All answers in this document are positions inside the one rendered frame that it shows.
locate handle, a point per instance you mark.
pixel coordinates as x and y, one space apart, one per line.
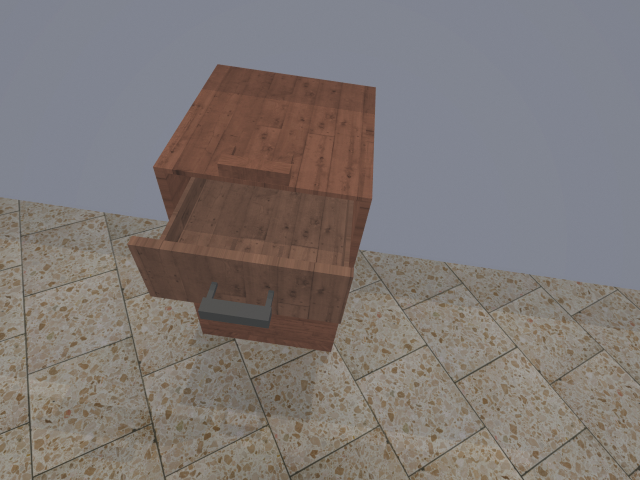
235 312
257 170

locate cabinet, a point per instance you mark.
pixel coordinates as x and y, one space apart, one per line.
325 129

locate drawer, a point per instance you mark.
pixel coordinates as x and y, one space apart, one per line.
251 240

